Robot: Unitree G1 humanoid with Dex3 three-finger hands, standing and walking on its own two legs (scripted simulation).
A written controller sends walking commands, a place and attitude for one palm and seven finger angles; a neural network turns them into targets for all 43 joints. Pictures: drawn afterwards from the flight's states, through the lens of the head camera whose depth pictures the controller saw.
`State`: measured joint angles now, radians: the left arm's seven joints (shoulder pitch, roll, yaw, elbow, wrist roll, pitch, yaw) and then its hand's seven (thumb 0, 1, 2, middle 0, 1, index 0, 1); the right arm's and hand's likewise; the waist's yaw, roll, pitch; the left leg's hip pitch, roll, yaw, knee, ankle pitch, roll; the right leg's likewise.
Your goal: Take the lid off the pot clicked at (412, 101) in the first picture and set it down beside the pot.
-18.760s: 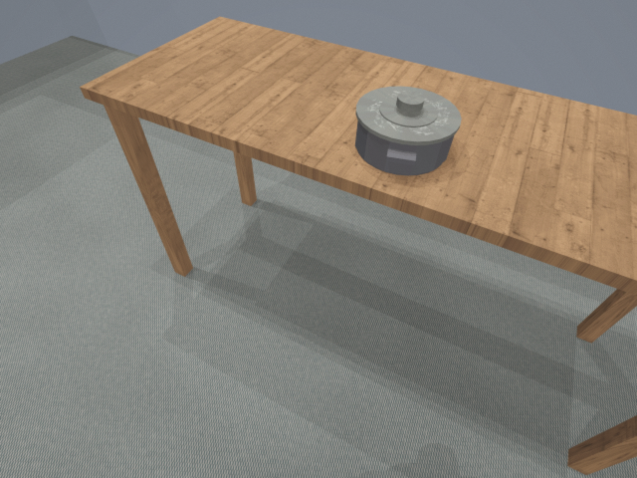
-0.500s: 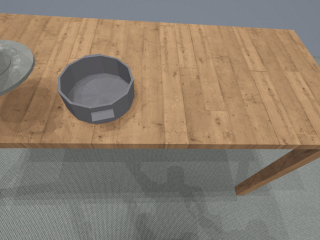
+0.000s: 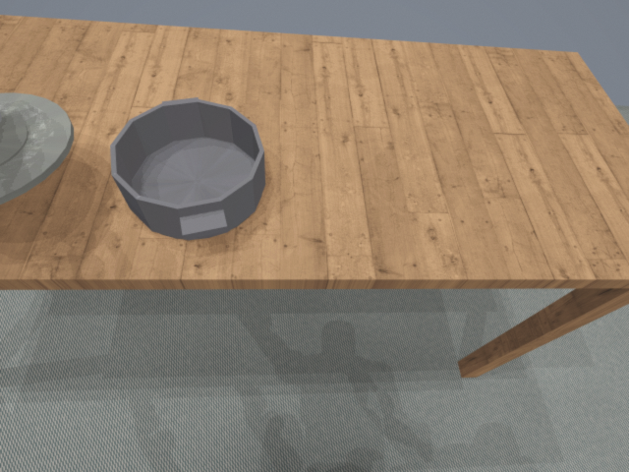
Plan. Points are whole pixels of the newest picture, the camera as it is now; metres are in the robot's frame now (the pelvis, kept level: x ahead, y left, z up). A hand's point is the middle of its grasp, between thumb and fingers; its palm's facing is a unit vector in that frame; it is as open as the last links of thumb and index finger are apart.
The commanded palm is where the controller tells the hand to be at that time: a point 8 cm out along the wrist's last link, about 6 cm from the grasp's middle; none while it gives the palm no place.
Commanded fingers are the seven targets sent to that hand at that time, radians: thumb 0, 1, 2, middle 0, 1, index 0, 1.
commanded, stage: lower the lid onto the table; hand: left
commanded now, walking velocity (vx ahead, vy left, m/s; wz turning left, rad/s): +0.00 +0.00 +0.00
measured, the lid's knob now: out of the picture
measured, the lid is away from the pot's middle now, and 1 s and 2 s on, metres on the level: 0.23 0.23 0.23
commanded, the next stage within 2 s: open the fingers wide in 1.36 s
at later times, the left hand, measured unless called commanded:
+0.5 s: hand out of the picture +0.46 +0.34 +0.13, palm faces -0.47 -0.21 -0.86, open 8.1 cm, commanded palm +0.53 +0.35 +0.20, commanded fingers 0.00 0.65 0.92 -0.80 -1.09 -0.78 -1.08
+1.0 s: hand out of the picture +0.47 +0.35 +0.10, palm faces -0.49 -0.22 -0.84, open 8.1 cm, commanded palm +0.55 +0.35 +0.16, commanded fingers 0.00 0.65 0.92 -0.80 -1.09 -0.78 -1.08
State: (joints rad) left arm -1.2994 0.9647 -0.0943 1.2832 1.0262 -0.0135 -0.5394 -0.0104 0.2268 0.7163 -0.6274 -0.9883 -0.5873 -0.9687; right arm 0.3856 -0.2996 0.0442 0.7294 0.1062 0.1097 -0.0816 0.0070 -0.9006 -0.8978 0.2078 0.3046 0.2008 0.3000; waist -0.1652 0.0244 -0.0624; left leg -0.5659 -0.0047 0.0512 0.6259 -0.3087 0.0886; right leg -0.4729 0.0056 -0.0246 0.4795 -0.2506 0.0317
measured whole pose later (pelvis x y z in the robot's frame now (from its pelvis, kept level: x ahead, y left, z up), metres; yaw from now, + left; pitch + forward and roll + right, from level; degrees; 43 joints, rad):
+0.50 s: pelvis -0.01 +0.00 -0.01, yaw -1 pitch +15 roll -4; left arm -1.26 0.96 -0.08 1.32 1.03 -0.05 -0.50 -0.01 0.23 0.72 -0.63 -0.99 -0.59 -0.97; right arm 0.39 -0.30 0.06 0.73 0.12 0.10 -0.11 0.01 -0.90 -0.90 0.21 0.30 0.20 0.30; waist -0.18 0.02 -0.07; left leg -0.63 0.01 0.06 0.69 -0.33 0.09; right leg -0.54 0.02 -0.02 0.55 -0.27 0.04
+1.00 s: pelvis -0.01 +0.00 -0.02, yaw -1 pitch +18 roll -5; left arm -1.23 0.97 -0.07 1.32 1.02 -0.06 -0.49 -0.01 0.23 0.72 -0.62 -0.99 -0.58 -0.97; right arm 0.38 -0.29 0.06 0.73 0.11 0.11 -0.12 0.01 -0.90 -0.90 0.21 0.30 0.20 0.30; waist -0.19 0.02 -0.09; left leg -0.72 0.02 0.05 0.77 -0.36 0.09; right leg -0.62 0.03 -0.02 0.61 -0.29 0.04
